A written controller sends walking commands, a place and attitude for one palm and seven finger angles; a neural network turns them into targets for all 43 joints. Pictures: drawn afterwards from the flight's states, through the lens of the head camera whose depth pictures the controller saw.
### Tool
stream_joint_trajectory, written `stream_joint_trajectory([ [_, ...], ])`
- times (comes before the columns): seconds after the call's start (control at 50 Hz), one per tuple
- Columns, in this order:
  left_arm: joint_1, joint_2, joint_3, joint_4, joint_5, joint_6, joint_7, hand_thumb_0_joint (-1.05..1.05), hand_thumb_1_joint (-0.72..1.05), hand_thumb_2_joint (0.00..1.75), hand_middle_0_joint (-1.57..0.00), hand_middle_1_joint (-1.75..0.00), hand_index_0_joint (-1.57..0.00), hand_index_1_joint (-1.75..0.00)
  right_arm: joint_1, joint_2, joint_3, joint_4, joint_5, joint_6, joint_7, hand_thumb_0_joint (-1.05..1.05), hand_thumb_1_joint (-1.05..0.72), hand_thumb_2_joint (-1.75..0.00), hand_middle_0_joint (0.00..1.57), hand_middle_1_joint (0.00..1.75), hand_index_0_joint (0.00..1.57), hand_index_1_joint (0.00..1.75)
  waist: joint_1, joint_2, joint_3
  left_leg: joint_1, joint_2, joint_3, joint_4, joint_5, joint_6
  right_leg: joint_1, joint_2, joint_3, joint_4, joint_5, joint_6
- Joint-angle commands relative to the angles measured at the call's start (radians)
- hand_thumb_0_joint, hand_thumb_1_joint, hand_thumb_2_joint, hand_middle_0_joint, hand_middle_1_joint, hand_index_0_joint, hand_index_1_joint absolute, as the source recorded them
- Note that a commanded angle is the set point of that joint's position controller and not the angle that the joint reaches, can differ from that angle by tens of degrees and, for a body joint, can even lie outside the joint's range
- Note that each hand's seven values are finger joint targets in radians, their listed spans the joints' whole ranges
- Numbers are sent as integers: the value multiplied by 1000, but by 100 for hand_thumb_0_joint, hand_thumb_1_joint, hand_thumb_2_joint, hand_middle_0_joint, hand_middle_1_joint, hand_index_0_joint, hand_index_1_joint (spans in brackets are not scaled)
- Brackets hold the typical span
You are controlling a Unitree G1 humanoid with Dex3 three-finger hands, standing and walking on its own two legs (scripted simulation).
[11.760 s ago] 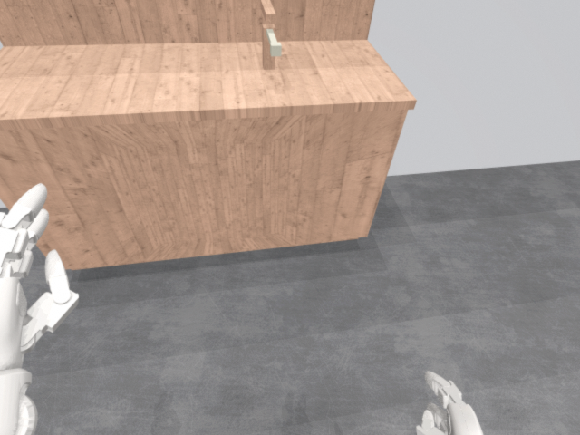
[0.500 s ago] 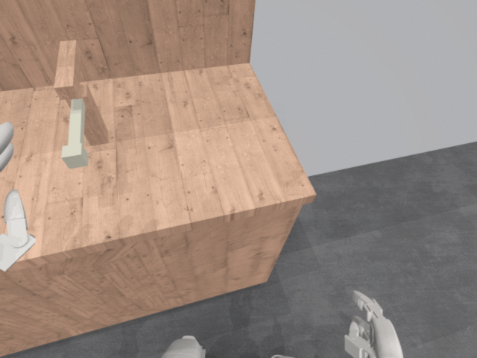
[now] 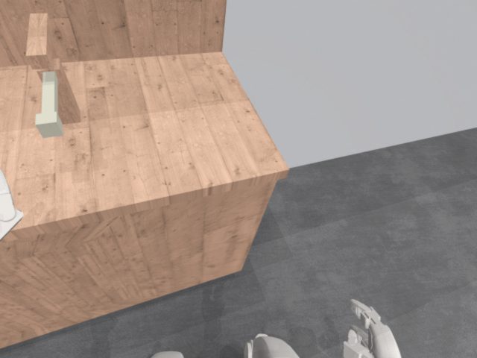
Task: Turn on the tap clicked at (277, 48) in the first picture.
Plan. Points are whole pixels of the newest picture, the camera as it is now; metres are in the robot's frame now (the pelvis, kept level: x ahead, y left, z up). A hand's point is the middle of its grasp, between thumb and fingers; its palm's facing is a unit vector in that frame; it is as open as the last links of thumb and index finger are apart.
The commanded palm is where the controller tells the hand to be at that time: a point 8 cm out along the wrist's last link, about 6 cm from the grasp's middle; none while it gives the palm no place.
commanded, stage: shuffle to correct the standing spot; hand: left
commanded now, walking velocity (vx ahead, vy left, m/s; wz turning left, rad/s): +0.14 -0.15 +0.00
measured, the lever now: (49, 124) +0.40 +0.34 +0.12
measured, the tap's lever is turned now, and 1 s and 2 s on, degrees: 0 0 0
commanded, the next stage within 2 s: come to a stop and stand still in 1.78 s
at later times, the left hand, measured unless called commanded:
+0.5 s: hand (70, 260) +0.18 +0.21 +0.16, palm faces +0.45 -0.81 -0.38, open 7.4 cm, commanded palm +0.12 +0.23 +0.21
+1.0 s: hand (99, 284) +0.16 +0.16 +0.18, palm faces +0.51 -0.80 -0.33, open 7.4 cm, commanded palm +0.11 +0.19 +0.21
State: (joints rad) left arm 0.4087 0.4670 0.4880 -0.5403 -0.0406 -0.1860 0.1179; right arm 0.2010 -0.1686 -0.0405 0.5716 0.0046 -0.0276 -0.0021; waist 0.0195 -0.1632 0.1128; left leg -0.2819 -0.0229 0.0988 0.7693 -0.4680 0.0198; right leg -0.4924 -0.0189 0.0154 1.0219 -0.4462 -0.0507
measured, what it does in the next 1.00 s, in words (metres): steps to the right: right foot, then left foot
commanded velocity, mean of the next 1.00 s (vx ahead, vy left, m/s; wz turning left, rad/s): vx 0.18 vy -0.07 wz -0.05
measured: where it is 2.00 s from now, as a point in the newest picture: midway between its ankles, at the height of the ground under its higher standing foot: outside the picture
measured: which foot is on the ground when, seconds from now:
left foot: down 0.00-0.22, up 0.24-0.50, down 0.52-0.68, up 0.70-0.98, down 1.00-1.00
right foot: up 0.00-0.18, down 0.20-1.00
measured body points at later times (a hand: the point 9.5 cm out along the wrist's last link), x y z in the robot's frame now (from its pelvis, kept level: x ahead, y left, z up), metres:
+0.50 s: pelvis -0.02 -0.06 +0.00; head +0.03 -0.02 +0.45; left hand +0.15 +0.25 +0.18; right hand +0.17 -0.28 -0.07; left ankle -0.09 +0.07 -0.67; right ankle +0.00 -0.12 -0.70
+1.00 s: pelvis -0.02 -0.10 +0.03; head +0.00 -0.08 +0.48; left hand +0.13 +0.20 +0.20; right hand +0.12 -0.33 -0.07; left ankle -0.04 +0.01 -0.70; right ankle +0.03 -0.12 -0.70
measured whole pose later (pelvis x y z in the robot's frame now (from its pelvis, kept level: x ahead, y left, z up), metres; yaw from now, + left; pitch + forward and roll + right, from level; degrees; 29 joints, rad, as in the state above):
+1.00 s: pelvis -0.02 -0.10 +0.03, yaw +6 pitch +1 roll +2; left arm 0.47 0.32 0.32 -0.52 -0.04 -0.15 0.14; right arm 0.33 -0.21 0.01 0.64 0.00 -0.08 -0.04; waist 0.04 -0.07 0.02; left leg -0.25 -0.01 0.08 0.54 -0.36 0.06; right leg -0.33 0.10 -0.09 0.49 -0.20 -0.12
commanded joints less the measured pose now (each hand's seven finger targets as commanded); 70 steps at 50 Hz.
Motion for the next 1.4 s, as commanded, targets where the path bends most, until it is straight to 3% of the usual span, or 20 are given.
stream_joint_trajectory([
  [0.0, -145, 154, 48, -388, 11, -103, -7, 0, 90, 90, -20, -30, -20, -30, -98, -132, -41, -173, -24, -61, 31, 0, -90, -90, 20, 30, 20, 30, -46, 509, -77, 42, 338, -486, -249, 638, 108, -141, 21, 92, 236, 34, 7],
  [0.18, 48, 176, 198, -171, -26, -71, -8, 0, 90, 90, -20, -30, -20, -30, -30, -150, -27, -152, 23, -30, 9, 0, -90, -90, 20, 30, 20, 30, -32, 291, -193, -98, 236, -271, 107, 515, 70, 278, 51, -129, -470, 226, -31],
  [0.22, 9, 152, 162, -84, -24, -50, -3, 0, 90, 90, -20, -30, -20, -30, -3, -130, -32, -152, 50, -25, 11, 0, -90, -90, 20, 30, 20, 30, -47, -55, -251, -220, 4, -74, 613, 203, 19, 445, -88, 20, -633, 563, -120],
  [0.26, 19, 103, 76, -132, -22, -42, -6, 0, 90, 90, -20, -30, -20, -30, -21, -190, -76, -183, 39, -30, 32, 0, -90, -90, 20, 30, 20, 30, -16, -207, -238, -299, -8, -230, 814, -90, -15, 282, -268, 342, -556, 785, -222],
  [0.32, 72, 133, 82, -164, -27, -52, -22, 0, 90, 90, -20, -30, -20, -30, -75, -133, -24, -183, 30, -13, 37, 0, -90, -90, 20, 30, 20, 30, -21, 179, -129, -323, 46, -232, 850, 0, 2, 91, -283, 344, -526, 499, -262],
  [0.44, -87, 161, 26, -373, 5, -78, 57, 0, 90, 90, -20, -30, -20, -30, -38, -121, -21, -151, 13, -55, 9, 0, -90, -90, 20, 30, 20, 30, -6, 145, -291, -121, 36, -81, -20, 90, 16, 294, -202, 191, -332, 692, -158],
  [0.5, -51, 160, 53, -380, 5, -92, 80, 0, 90, 90, -20, -30, -20, -30, -38, -120, -38, -146, 1, -75, -8, 0, -90, -90, 20, 30, 20, 30, -17, 435, -275, 239, 48, 16, -537, 580, 35, 156, 15, -20, 33, 370, -70],
  [0.56, -71, 220, 101, -353, 18, -126, 77, 0, 90, 90, -20, -30, -20, -30, -44, -100, -22, -127, -23, -91, -4, 0, -90, -90, 20, 30, 20, 30, -83, 601, -189, 419, 234, -282, -196, 899, 107, -233, 42, -2, 44, -133, -38],
  [0.6, -48, 167, 100, -205, 20, -100, 36, 0, 90, 90, -20, -30, -20, -30, -69, -123, -18, -118, 3, -62, 2, 0, -90, -90, 20, 30, 20, 30, -53, 413, -53, 91, 304, -397, -122, 660, 129, -30, -12, 83, -278, -54, -43],
  [0.64, 27, 128, 106, -143, -7, -65, 11, 0, 90, 90, -20, -30, -20, -30, -51, -157, -46, -159, 44, -51, 13, 0, -90, -90, 20, 30, 20, 30, 18, 98, -240, -69, 125, -131, 325, 462, 60, 437, 8, -22, -580, 346, -70],
  [0.68, 142, 150, 150, -40, -53, -41, -8, 0, 90, 90, -20, -30, -20, -30, -44, -165, -58, -207, 45, -43, 8, 0, -90, -90, 20, 30, 20, 30, -25, -244, -293, -267, -56, -90, 739, -69, 2, 437, -154, 228, -571, 566, -151],
  [0.72, 171, 96, 112, -22, -66, -13, -30, 0, 90, 90, -20, -30, -20, -30, -19, -187, -80, -196, 53, -36, 26, 0, -90, -90, 20, 30, 20, 30, -26, -121, -105, -330, 21, -228, 764, 65, -2, 121, -244, 448, -751, -53, -170],
  [0.78, 115, 115, 89, -45, -47, -30, -31, 0, 90, 90, -20, -30, -20, -30, -51, -146, -25, -147, 29, -10, 24, 0, -90, -90, 20, 30, 20, 30, -50, 158, -80, -318, 59, -163, 715, 187, -27, -21, -208, 364, -786, -38, -175],
  [0.94, -159, 92, -76, -310, 10, -69, 56, 0, 90, 90, -20, -30, -20, -30, -18, -131, 2, -108, -14, -152, -58, 0, -90, -90, 20, 30, 20, 30, 5, 201, -289, 222, -17, 5, -399, 94, 60, 215, -122, 223, -730, -114, -2],
  [1.0, -173, 79, -71, -274, 18, -78, 74, 0, 90, 90, -20, -30, -20, -30, -21, -150, 11, -112, 1, -149, -53, 0, -90, -90, 20, 30, 20, 30, -34, 569, -211, 412, 348, -439, -518, 84, 218, -152, 89, -8, -100, -35, 61],
  [1.1, 30, 86, 26, -57, 1, -37, 45, 0, 90, 90, -20, -30, -20, -30, -17, -158, -17, -88, 19, -113, -30, 0, -90, -90, 20, 30, 20, 30, -33, 286, -40, 116, 345, -299, -480, 168, 193, -224, 7, 50, 122, 114, 9],
  [1.24, -28, 60, -4, 14, -3, -27, 29, 0, 90, 90, -20, -30, -20, -30, -47, -159, -12, -119, 30, -87, -29, 0, -90, -90, 20, 30, 20, 30, 2, 177, -164, -158, 220, -37, -183, 54, 82, 432, 49, -138, -478, 175, 36],
  [1.28, -102, 92, -21, -3, 11, -19, 35, 0, 90, 90, -20, -30, -20, -30, -69, -137, -19, -130, 27, -97, -26, 0, -90, -90, 20, 30, 20, 30, -2, -246, -198, -417, 17, 2, 422, -29, 25, 535, -253, 497, -688, 155, -127],
  [1.34, -219, 100, -69, -151, 18, -49, 24, 0, 90, 90, -20, -30, -20, -30, -72, -165, -16, -107, 25, -106, -7, 0, -90, -90, 20, 30, 20, 30, -10, 70, -114, -373, 93, -178, 516, 65, -5, 294, -359, 586, -775, 25, -196],
  [1.38, -149, 132, -26, -258, 18, -79, 33, 0, 90, 90, -20, -30, -20, -30, -77, -151, -5, -99, 24, -90, -2, 0, -90, -90, 20, 30, 20, 30, -10, 128, -111, -318, 119, -173, 412, 151, -9, 238, -334, 405, -746, 174, -190],
])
